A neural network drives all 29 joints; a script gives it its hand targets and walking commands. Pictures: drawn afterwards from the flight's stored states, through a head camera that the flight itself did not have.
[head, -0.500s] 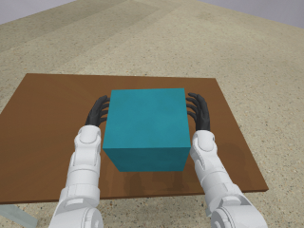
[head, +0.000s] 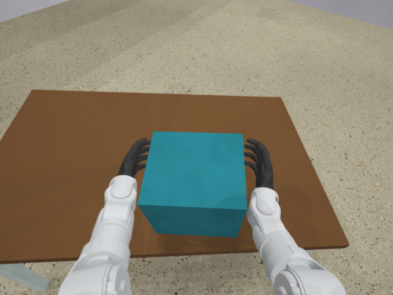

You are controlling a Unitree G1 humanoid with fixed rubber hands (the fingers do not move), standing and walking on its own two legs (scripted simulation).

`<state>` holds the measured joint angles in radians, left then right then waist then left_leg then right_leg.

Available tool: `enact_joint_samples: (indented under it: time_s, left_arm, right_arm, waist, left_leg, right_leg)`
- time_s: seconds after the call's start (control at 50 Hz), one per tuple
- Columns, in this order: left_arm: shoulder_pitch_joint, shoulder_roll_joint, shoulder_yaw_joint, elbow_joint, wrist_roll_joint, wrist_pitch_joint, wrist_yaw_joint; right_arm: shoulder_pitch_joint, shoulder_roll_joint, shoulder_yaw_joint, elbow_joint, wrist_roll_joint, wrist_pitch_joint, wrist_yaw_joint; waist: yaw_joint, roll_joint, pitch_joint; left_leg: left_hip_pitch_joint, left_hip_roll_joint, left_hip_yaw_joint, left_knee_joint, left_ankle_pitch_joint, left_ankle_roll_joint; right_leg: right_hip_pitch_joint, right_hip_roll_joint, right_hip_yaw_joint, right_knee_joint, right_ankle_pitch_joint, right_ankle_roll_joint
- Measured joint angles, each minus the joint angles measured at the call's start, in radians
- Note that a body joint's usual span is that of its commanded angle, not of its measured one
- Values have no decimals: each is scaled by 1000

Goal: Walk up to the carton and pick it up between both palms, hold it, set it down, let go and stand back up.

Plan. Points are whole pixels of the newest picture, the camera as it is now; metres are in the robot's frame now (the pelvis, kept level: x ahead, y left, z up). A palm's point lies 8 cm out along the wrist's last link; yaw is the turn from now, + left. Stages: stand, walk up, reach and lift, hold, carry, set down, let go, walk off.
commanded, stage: set down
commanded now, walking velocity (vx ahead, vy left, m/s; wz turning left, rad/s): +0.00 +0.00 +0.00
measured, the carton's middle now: (196, 186) +0.35 -0.01 -0.01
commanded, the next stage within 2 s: none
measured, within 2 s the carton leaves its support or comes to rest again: neither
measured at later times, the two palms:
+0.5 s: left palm (132, 178) +0.39 +0.14 -0.03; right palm (252, 185) +0.35 -0.15 -0.01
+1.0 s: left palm (135, 184) +0.39 +0.14 -0.07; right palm (249, 191) +0.35 -0.15 -0.04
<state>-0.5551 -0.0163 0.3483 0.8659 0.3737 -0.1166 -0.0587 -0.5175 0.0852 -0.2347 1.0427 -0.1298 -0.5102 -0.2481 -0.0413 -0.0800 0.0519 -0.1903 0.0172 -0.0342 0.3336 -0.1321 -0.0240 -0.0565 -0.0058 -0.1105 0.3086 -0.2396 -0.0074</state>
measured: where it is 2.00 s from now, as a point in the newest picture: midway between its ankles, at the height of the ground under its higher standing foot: outside the picture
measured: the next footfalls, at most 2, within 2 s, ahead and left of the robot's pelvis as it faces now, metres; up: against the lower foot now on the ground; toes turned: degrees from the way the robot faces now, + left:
none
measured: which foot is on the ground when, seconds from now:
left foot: down 0.00-1.00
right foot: down 0.00-1.00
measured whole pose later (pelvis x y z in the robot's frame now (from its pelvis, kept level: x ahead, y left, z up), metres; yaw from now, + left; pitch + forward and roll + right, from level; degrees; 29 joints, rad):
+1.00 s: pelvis +0.02 +0.01 -0.01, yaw -1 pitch +21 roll -1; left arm -0.59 0.01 0.37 1.06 0.37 -0.44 -0.01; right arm -0.56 0.10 -0.37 1.24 -0.21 -0.79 -0.26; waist -0.05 -0.08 -0.08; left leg -0.61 0.03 -0.03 0.38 -0.13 -0.03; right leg -0.45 0.01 -0.11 0.30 -0.21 -0.01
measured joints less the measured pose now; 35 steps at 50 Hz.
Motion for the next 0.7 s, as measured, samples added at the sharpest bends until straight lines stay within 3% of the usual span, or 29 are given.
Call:
enact_joint_samples:
  time_s: [0.32, 0.7]
  left_arm:
    - [-11, 18, 5, 99, 0, -164, 20]
    - [-18, 28, 18, 167, 0, -257, 33]
  right_arm:
    - [-10, 0, -21, 93, -19, -145, -20]
    - [-27, 9, -76, 174, -54, -226, -24]
  waist:
    - [0, 0, -36]
    - [0, 0, -87]
  left_leg:
    - [-129, 0, 0, 0, 0, -2]
    - [-273, 0, 0, 4, 2, -3]
  right_leg:
    - [-129, 0, 0, -2, 1, 0]
    - [-270, 0, 0, -4, 6, 0]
